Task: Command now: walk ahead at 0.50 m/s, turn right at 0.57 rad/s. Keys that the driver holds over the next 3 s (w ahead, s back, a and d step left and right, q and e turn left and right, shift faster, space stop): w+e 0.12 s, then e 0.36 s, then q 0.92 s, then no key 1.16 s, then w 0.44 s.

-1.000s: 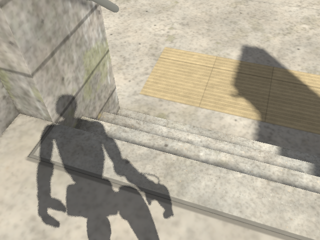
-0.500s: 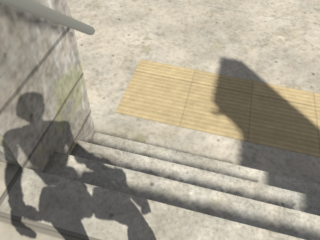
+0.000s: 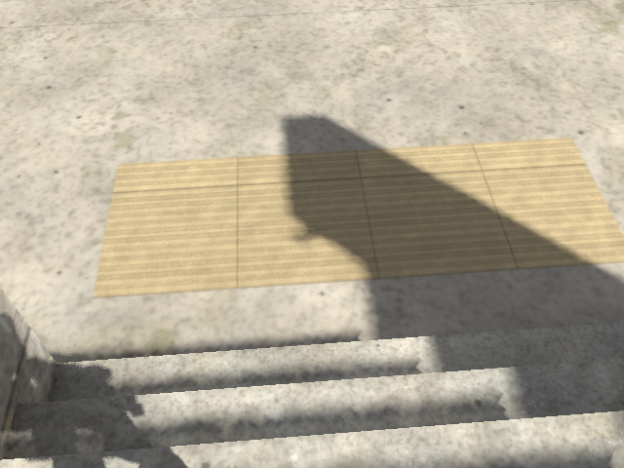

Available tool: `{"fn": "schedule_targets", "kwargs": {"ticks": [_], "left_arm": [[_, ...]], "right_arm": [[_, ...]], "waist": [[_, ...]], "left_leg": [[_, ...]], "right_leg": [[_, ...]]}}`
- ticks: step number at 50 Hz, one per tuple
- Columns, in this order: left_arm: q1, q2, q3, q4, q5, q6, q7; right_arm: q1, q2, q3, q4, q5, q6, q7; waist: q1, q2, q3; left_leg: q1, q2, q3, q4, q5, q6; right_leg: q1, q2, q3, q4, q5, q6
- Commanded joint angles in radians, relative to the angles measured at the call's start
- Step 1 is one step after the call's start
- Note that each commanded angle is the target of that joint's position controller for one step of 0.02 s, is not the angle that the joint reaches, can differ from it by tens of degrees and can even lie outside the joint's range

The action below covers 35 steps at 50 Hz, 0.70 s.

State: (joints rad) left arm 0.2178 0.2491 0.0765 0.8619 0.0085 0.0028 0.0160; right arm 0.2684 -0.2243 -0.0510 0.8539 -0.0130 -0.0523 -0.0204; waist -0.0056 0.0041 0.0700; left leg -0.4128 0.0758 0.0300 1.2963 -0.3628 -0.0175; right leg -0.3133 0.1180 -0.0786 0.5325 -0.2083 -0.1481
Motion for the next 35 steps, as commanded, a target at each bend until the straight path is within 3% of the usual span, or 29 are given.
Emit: {"fn": "schedule_targets", "kwargs": {"ticks": [1, 3, 6, 7, 8, 9, 10, 12, 14, 15, 16, 17, 18, 19, 20, 21, 22, 24, 27, 29, 31, 32, 34, 35], "left_arm": [[0.078, 0.101, 0.017, -0.04, -0.01, -0.036, 0.013], [0.108, 0.123, 0.02, -0.043, -0.018, -0.052, 0.007], [0.171, 0.141, 0.023, -0.055, -0.016, -0.053, 0.0], [0.193, 0.141, 0.021, -0.062, -0.021, -0.044, 0.005], [0.207, 0.143, 0.02, -0.068, -0.023, -0.038, 0.006], [0.201, 0.153, 0.024, -0.077, -0.02, -0.031, 0.008], [0.197, 0.157, 0.023, -0.089, -0.02, -0.023, 0.012], [0.144, 0.164, 0.02, -0.134, -0.011, -0.006, 0.017], [0.068, 0.154, 0.013, -0.185, -0.011, 0.008, 0.027], [0.056, 0.157, 0.017, -0.197, -0.017, 0.017, 0.033], [0.042, 0.167, 0.02, -0.206, -0.012, 0.02, 0.038], [0.007, 0.158, 0.018, -0.219, -0.022, 0.021, 0.039], [0.082, 0.087, 0.004, -0.251, -0.039, 0.022, 0.038], [0.301, 0.081, 0.012, -0.222, -0.01, 0.03, 0.044], [0.3, 0.151, 0.027, -0.185, 0.016, 0.044, 0.049], [0.197, 0.18, 0.037, -0.194, 0.017, 0.056, 0.046], [0.122, 0.192, 0.042, -0.212, 0.009, 0.066, 0.04], [0.102, 0.177, 0.042, -0.208, -0.001, 0.086, 0.019], [0.061, 0.113, 0.022, -0.196, -0.008, 0.092, 0.015], [0.048, 0.07, 0.002, -0.178, -0.011, 0.095, 0.014], [0.017, 0.026, -0.026, -0.169, -0.01, 0.097, 0.01], [-0.017, 0.02, -0.035, -0.172, -0.012, 0.097, 0.008], [-0.038, 0.045, -0.033, -0.173, -0.018, 0.097, 0.01], [-0.016, 0.052, -0.031, -0.168, -0.017, 0.091, 0.009]], "right_arm": [[0.054, -0.1, -0.024, -0.073, -0.02, 0.023, 0.001], [0.034, -0.09, -0.023, -0.089, -0.023, 0.056, 0.007], [-0.077, -0.09, -0.018, -0.133, -0.022, 0.069, 0.005], [-0.145, -0.097, -0.016, -0.16, -0.028, 0.069, 0.009], [-0.179, -0.088, -0.012, -0.18, -0.022, 0.068, 0.009], [-0.157, -0.068, 0.0, -0.176, -0.034, 0.068, 0.01], [-0.148, -0.067, 0.002, -0.18, -0.026, 0.066, 0.006], [-0.119, -0.088, -0.001, -0.182, -0.016, 0.059, -0.001], [-0.074, -0.104, 0.003, -0.19, -0.014, 0.051, -0.009], [-0.052, -0.117, 0.009, -0.202, -0.014, 0.041, -0.011], [-0.004, -0.133, 0.006, -0.194, -0.014, 0.033, -0.014], [0.106, -0.149, 0.0, -0.172, -0.013, 0.016, -0.019], [0.156, -0.185, 0.001, -0.191, -0.006, 0.004, -0.025], [0.077, -0.198, 0.013, -0.225, 0.016, 0.019, -0.016], [0.051, -0.167, 0.012, -0.243, 0.016, 0.03, -0.008], [-0.003, -0.116, 0.029, -0.26, 0.0, 0.031, -0.004], [-0.052, -0.101, 0.035, -0.273, -0.011, 0.03, -0.001], [-0.038, -0.126, 0.026, -0.269, -0.019, 0.023, -0.001], [0.018, -0.112, 0.032, -0.244, -0.023, 0.009, 0.004], [0.025, -0.094, 0.042, -0.227, -0.023, 0.006, 0.008], [0.006, -0.094, 0.045, -0.219, -0.024, 0.013, 0.017], [0.014, -0.113, 0.037, -0.214, -0.023, 0.02, 0.022], [0.036, -0.152, 0.017, -0.214, -0.017, 0.045, 0.035], [0.023, -0.171, 0.009, -0.224, -0.007, 0.059, 0.036]], "waist": [[-0.029, 0.014, -0.062], [-0.036, -0.01, -0.069], [-0.002, -0.038, -0.048], [0.023, -0.033, -0.032], [0.029, -0.038, -0.041], [0.021, -0.054, -0.07], [0.019, -0.076, -0.09], [0.007, -0.107, -0.142], [-0.023, -0.124, -0.139], [-0.029, -0.129, -0.086], [-0.052, -0.131, -0.077], [-0.104, -0.077, -0.116], [-0.073, 0.11, -0.25], [0.065, 0.234, -0.3], [0.039, 0.187, -0.278], [0.04, 0.092, -0.173], [0.047, 0.073, -0.128], [0.055, 0.1, -0.104], [0.043, 0.071, -0.136], [0.045, 0.079, -0.147], [0.044, 0.12, -0.142], [0.025, 0.154, -0.136], [-0.001, 0.194, -0.127], [0.012, 0.184, -0.128]], "left_leg": [[-0.164, 0.051, -0.063, -0.088, 0.049, -0.019], [-0.159, 0.041, -0.045, -0.163, 0.089, -0.033], [-0.206, 0.024, -0.036, -0.307, 0.208, -0.035], [-0.229, 0.008, -0.024, -0.353, 0.248, -0.031], [-0.213, -0.014, -0.021, -0.396, 0.277, -0.029], [-0.131, -0.053, 0.012, -0.375, 0.34, -0.022], [-0.099, -0.075, 0.016, -0.37, 0.34, -0.017], [0.008, -0.127, 0.05, -0.324, 0.387, -0.004], [0.081, -0.146, 0.037, -0.372, 0.29, 0.012], [0.083, -0.122, -0.041, -0.562, 0.144, 0.019], [0.105, -0.121, -0.059, -0.663, 0.132, 0.034], [0.193, -0.086, -0.093, -0.843, 0.267, 0.059], [0.429, 0.18, -0.295, -0.851, 0.815, 0.133], [0.522, 0.364, -0.493, -0.726, 1.308, 0.244], [0.403, 0.365, -0.535, -0.787, 1.126, 0.319], [0.291, 0.321, -0.463, -0.851, 0.929, 0.344], [0.213, 0.276, -0.39, -0.903, 0.762, 0.334], [0.143, 0.21, -0.253, -0.93, 0.718, 0.296], [0.141, 0.174, -0.195, -0.938, 0.724, 0.284], [0.153, 0.147, -0.145, -0.95, 0.658, 0.258], [0.129, 0.096, -0.093, -0.964, 0.523, 0.221], [0.126, 0.082, -0.105, -0.972, 0.452, 0.222], [0.134, 0.077, -0.175, -0.973, 0.318, 0.227], [0.127, 0.077, -0.208, -0.968, 0.297, 0.212]], "right_leg": [[0.142, -0.281, 0.363, -0.281, 0.351, -0.15], [0.12, -0.231, 0.317, -0.274, 0.413, -0.139], [0.114, -0.206, 0.333, -0.277, 0.382, -0.116], [0.134, -0.201, 0.34, -0.258, 0.497, -0.094], [0.143, -0.191, 0.329, -0.226, 0.614, -0.074], [0.103, -0.171, 0.288, -0.169, 0.82, -0.05], [0.103, -0.156, 0.273, -0.128, 0.921, -0.027], [0.068, -0.133, 0.265, -0.061, 0.995, 0.01], [0.037, -0.12, 0.279, 0.038, 1.092, 0.026], [0.052, -0.136, 0.349, 0.054, 0.999, 0.016], [0.096, -0.149, 0.401, 0.114, 0.953, 0.018], [0.114, -0.117, 0.4, 0.276, 0.811, 0.028], [-0.008, -0.029, 0.297, 0.585, 0.12, 0.068], [-0.171, 0.071, 0.251, 0.767, -0.507, 0.091], [-0.238, 0.037, 0.256, 0.844, -0.461, 0.107], [-0.279, 0.014, 0.237, 0.895, -0.369, 0.13], [-0.289, -0.012, 0.214, 0.899, -0.303, 0.143], [-0.262, -0.043, 0.204, 0.889, -0.223, 0.164], [-0.233, -0.022, 0.234, 0.792, -0.17, 0.172], [-0.183, -0.031, 0.238, 0.595, -0.183, 0.18], [-0.072, -0.056, 0.172, 0.322, -0.236, 0.185], [-0.032, -0.062, 0.119, 0.234, -0.269, 0.184], [0.014, -0.057, 0.073, 0.111, -0.237, 0.177], [0.06, -0.051, 0.058, 0.03, -0.156, 0.165]]}}
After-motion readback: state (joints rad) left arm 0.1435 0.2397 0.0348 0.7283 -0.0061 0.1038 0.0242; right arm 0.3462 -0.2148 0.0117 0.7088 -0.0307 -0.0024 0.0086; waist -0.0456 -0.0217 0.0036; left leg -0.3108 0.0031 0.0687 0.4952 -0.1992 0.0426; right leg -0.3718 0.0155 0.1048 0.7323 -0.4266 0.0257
